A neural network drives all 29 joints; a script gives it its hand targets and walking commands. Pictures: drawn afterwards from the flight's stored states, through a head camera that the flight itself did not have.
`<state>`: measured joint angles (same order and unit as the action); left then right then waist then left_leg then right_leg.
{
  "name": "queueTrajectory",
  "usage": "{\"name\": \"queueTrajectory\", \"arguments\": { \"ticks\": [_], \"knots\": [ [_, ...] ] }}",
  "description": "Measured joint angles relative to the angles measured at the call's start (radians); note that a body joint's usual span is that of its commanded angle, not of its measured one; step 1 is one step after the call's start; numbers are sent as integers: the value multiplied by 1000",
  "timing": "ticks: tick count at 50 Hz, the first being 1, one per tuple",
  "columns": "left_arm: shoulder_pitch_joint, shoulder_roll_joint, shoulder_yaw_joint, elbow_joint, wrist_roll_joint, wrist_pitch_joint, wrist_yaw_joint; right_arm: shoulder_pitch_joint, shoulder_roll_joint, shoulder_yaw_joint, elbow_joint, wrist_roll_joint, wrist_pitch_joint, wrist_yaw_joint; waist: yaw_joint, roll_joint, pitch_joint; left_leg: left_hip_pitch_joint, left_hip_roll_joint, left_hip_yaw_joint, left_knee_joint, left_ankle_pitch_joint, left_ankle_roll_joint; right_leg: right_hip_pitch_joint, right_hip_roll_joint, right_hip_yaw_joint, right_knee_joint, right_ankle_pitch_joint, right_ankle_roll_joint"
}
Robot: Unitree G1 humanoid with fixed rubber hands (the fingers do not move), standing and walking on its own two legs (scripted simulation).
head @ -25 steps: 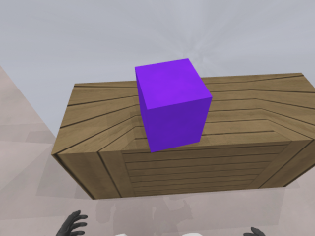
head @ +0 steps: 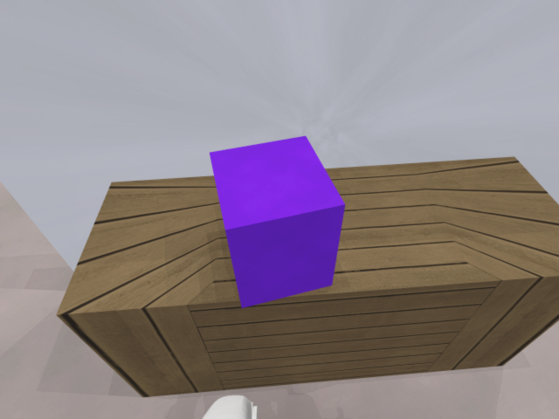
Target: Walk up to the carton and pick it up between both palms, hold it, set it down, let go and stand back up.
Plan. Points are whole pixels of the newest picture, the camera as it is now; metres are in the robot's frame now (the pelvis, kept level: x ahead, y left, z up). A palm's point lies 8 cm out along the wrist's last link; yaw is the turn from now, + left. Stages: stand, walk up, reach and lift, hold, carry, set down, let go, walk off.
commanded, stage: walk up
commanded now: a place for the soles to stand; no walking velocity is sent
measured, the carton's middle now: (273, 222) +0.49 +0.05 -0.05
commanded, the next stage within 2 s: none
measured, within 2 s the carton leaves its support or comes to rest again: neither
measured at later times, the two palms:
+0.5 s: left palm (137, 392) +0.19 +0.26 -0.14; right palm (467, 417) +0.16 -0.25 -0.11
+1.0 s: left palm (156, 354) +0.24 +0.23 -0.10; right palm (457, 329) +0.29 -0.28 -0.09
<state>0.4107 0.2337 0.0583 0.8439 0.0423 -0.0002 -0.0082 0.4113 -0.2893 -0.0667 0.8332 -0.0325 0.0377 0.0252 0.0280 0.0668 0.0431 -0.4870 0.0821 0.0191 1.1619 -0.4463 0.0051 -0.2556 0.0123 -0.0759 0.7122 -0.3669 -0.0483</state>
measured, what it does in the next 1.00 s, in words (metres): walks ahead: left foot, then right foot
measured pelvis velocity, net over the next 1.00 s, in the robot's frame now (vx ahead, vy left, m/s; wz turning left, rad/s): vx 0.13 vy -0.04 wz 0.20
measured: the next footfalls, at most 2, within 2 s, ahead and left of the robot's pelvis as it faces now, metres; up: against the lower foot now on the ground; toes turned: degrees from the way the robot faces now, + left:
left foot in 0.18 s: +0.15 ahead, +0.11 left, +0.00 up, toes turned +14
right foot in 0.54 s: +0.23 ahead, -0.13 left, +0.00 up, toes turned +16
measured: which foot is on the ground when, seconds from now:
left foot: up 0.00-0.16, down 0.18-1.00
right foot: down 0.00-0.20, up 0.22-0.52, down 0.54-1.00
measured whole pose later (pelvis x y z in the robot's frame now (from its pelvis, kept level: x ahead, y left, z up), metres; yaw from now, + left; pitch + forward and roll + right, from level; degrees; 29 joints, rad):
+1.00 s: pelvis +0.13 -0.04 +0.00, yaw +12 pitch -2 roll +0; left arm 0.10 0.28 -0.01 0.73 -0.01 0.05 -0.02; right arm 0.24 -0.27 -0.02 0.68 0.01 0.02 0.01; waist -0.01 -0.02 0.10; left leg -0.31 0.01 -0.05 0.73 -0.38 -0.04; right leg -0.38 -0.10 -0.11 0.72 -0.30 0.01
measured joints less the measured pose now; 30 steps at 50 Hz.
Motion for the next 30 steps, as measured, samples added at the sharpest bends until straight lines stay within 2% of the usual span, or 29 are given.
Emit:
{"name": "queueTrajectory", "arguments": {
  "ticks": [4, 8, 9, 11, 13, 15, 18, 21, 24, 26, 27, 29, 30],
  "knots": [
    [-1, 16, -6, 24, 6, -15, 7, -10, 15, -7, -38, -2, -13, 8, 11, -17, -9, -20, -10, -9, -112, 30, -9, 49, -13, -32, -36, -17, 7],
    [-23, 41, -11, 35, 7, -13, 6, -12, 36, -9, -78, 7, -39, 11, 17, -59, -2, 40, -3, -10, -333, 99, 6, 72, -42, -57, -7, -70, 28],
    [-28, 47, -13, 35, 6, -7, 4, -5, 38, -10, -93, 7, -51, 8, 16, -73, 1, 70, -10, -6, -390, 140, 10, 67, -56, -59, 28, -99, 35],
    [-44, 57, -17, 36, 3, 10, -1, -5, 50, -11, -111, -2, -70, -9, 9, -126, 23, 76, -51, 20, -358, 153, 6, 38, -103, -29, 146, -157, 31],
    [-56, 58, -24, 23, 0, 38, -9, -4, 58, -3, -119, -9, -70, -29, -3, -143, 34, 73, -61, 27, -310, 102, 10, -28, -81, 24, 313, -195, 41],
    [-78, 68, -26, 11, 4, 63, -15, -4, 76, 9, -109, -3, -60, -44, -16, -160, 47, 91, -64, 23, -312, 80, 14, -97, -60, 44, 460, -183, 53],
    [-118, 84, -20, -8, 4, 68, -15, 5, 104, 31, -102, -13, -57, -55, -28, -186, 69, 131, -63, 17, -359, 86, 3, -184, -60, 48, 536, -124, 69],
    [-150, 87, -18, -35, -2, 65, -13, 9, 114, 40, -101, -15, -59, -58, -42, -189, 86, 156, -56, 7, -397, 91, -10, -231, -81, 53, 467, -95, 83],
    [-187, 75, -25, -56, -16, 62, -10, 6, 105, 42, -115, -13, -58, -58, -58, -166, 104, 159, -46, -13, -400, 81, -30, -223, -103, 65, 295, -82, 81],
    [-207, 61, -33, -70, -26, 52, -7, -2, 87, 41, -130, -6, -51, -55, -68, -138, 112, 146, -36, -29, -370, 59, -47, -186, -106, 69, 143, -15, 69],
    [-215, 53, -35, -76, -30, 45, -7, -9, 75, 42, -135, 2, -44, -51, -70, -119, 114, 136, -27, -40, -344, 41, -57, -162, -101, 65, 69, 75, 71],
    [-240, 24, -42, -75, -29, 31, -3, -43, 43, 41, -129, 22, -27, -46, -78, -50, 131, 118, 9, -82, -292, 12, -63, -148, -68, 24, 71, 85, 81],
    [-247, 16, -49, -80, -33, 28, -2, -56, 35, 41, -129, 32, -18, -46, -79, -38, 127, 111, 2, -94, -280, 0, -53, -153, -69, 16, 86, 60, 78]
  ]
}}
